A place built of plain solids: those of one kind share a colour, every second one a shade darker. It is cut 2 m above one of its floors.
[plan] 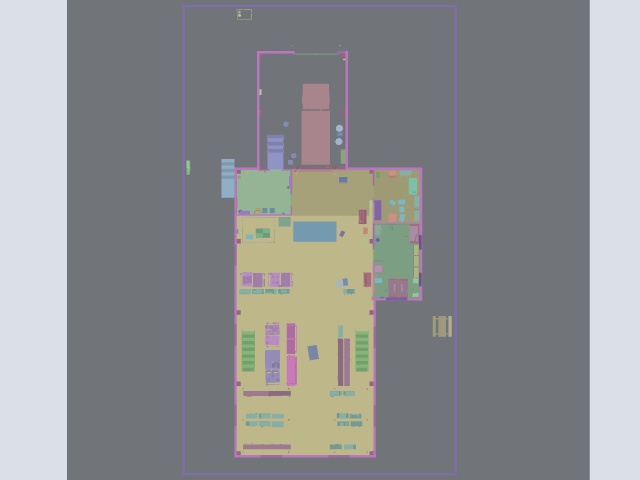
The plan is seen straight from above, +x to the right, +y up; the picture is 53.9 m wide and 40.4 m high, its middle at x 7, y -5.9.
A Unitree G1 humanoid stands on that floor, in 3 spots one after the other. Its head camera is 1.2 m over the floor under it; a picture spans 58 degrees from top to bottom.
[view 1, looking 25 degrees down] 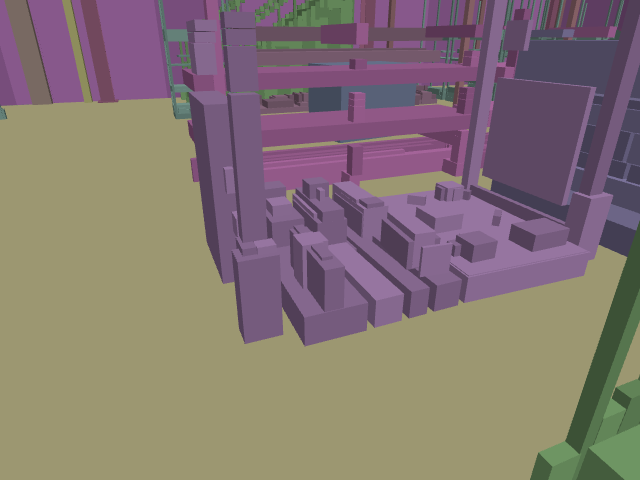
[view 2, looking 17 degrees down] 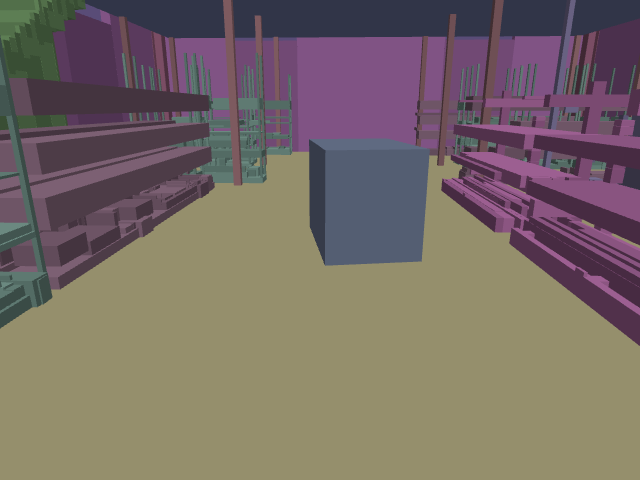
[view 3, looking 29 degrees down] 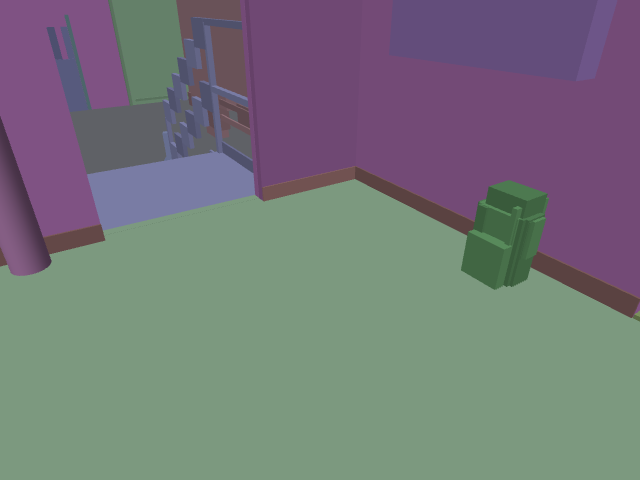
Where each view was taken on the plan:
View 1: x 0.97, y -12.57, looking -22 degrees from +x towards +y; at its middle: rack1n_mid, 1.96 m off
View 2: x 6.65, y -11.50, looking -88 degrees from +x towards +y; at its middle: crate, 3.71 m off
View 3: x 2.60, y -2.55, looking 57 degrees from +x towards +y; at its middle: raised_floor_lobby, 2.48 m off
